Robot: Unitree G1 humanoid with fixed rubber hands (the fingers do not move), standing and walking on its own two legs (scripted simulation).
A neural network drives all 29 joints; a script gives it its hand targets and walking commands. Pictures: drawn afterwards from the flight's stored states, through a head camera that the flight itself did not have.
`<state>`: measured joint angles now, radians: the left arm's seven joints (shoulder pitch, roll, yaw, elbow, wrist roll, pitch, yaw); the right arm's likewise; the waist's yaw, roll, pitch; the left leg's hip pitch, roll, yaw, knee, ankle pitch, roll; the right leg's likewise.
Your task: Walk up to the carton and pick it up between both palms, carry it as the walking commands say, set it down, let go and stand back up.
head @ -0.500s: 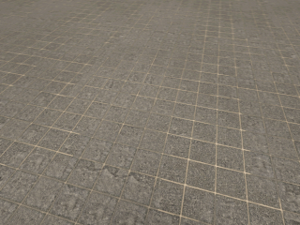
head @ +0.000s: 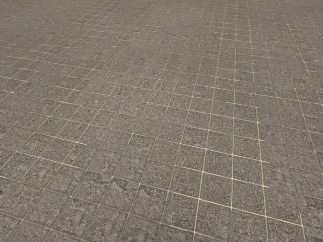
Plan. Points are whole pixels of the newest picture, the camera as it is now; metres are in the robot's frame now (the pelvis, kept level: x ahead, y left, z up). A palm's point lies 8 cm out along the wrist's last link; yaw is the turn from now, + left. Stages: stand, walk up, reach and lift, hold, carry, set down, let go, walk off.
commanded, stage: stand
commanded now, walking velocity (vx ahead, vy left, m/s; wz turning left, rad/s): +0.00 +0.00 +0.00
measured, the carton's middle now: out of the picture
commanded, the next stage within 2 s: walk up in 0.28 s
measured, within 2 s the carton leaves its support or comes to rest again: neither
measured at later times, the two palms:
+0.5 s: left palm out of the picture +0.00 +0.22 -0.14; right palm out of the picture +0.00 -0.22 -0.14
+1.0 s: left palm out of the picture +0.17 +0.12 -0.11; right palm out of the picture -0.01 -0.37 -0.10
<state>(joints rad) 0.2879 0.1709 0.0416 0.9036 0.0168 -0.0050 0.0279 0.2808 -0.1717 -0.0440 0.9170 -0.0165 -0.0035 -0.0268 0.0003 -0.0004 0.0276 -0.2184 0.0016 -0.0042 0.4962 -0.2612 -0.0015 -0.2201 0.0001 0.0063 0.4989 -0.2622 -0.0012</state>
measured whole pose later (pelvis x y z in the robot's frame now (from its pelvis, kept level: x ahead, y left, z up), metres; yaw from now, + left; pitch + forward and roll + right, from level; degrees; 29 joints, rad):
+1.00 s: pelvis -0.04 -0.08 -0.01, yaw -27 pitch -1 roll +1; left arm 0.20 0.29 0.04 0.75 0.05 0.08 -0.08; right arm 0.18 -0.25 -0.04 0.69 0.00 -0.03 -0.05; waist 0.05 0.01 0.02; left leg -0.37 -0.05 0.04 0.76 -0.39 0.05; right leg -0.39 0.06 0.13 0.62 -0.20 -0.02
